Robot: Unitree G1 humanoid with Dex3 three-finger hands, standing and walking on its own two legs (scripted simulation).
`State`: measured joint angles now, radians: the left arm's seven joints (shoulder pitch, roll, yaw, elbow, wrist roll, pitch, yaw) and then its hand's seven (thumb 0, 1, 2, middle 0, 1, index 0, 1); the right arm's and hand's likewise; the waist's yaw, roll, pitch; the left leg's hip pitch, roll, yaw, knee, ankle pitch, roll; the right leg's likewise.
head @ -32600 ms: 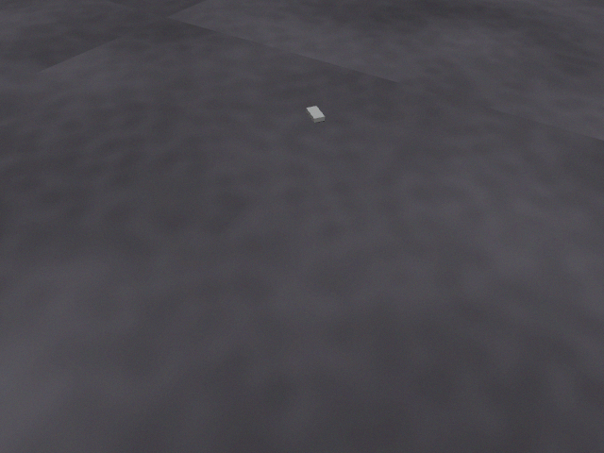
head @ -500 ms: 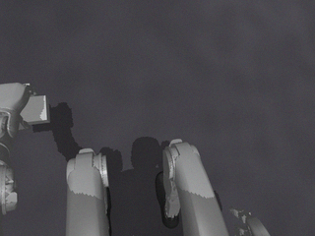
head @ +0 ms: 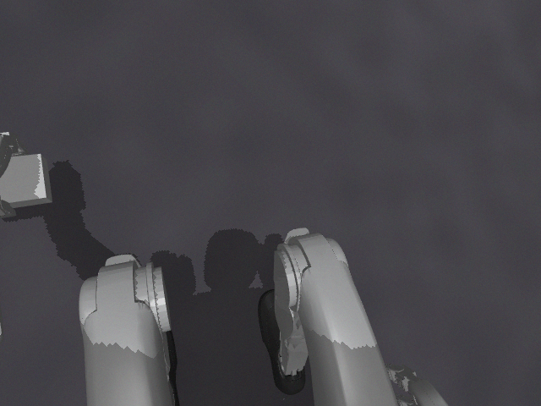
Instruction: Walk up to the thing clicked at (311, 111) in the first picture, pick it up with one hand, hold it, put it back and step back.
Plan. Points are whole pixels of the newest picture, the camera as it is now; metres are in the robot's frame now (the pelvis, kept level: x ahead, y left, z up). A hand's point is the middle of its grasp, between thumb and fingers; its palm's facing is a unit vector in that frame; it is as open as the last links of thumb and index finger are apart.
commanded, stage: lower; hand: left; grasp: from above
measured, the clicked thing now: out of the picture +0.44 +0.34 -0.22
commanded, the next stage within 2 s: rest in 0.30 s
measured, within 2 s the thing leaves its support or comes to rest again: rests again in 1.00 s
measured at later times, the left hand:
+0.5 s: hand (15, 192) +0.44 +0.33 -0.25, palm faces -0.46 -0.12 -0.88, open 9.6 cm
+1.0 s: hand (27, 194) +0.44 +0.33 -0.28, palm faces -0.47 -0.14 -0.87, open 9.6 cm
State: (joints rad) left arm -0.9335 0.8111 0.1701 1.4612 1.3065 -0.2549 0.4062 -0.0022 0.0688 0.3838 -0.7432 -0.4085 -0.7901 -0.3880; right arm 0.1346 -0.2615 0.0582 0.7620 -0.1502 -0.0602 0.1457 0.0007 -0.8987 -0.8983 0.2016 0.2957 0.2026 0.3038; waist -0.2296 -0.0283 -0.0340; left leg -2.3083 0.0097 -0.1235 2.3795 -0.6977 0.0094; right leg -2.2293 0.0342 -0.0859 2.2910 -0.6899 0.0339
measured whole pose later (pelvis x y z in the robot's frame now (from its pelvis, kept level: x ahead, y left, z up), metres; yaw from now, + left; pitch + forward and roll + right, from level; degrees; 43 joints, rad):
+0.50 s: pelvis +0.00 +0.00 -0.03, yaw -3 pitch +32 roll -11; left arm -0.94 0.91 0.21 1.54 1.35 -0.31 0.49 0.00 0.07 0.35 -0.76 -0.39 -0.81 -0.37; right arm 0.09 -0.28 0.12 0.75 -0.20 -0.07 0.16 0.00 -0.90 -0.89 0.20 0.30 0.20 0.30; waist -0.27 -0.09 0.05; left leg -2.37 0.01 -0.17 2.51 -0.71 0.01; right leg -2.28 0.05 -0.12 2.39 -0.69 0.04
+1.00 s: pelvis +0.00 +0.00 -0.04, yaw -5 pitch +29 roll -13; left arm -0.96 1.01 0.24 1.65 1.35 -0.30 0.55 0.00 0.08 0.38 -0.74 -0.41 -0.78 -0.40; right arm 0.07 -0.31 0.21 0.71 -0.24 -0.13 0.19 0.00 -0.89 -0.89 0.20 0.30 0.20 0.30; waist -0.32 -0.13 0.12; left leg -2.37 0.01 -0.22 2.57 -0.73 0.00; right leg -2.27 0.06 -0.16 2.41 -0.68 0.05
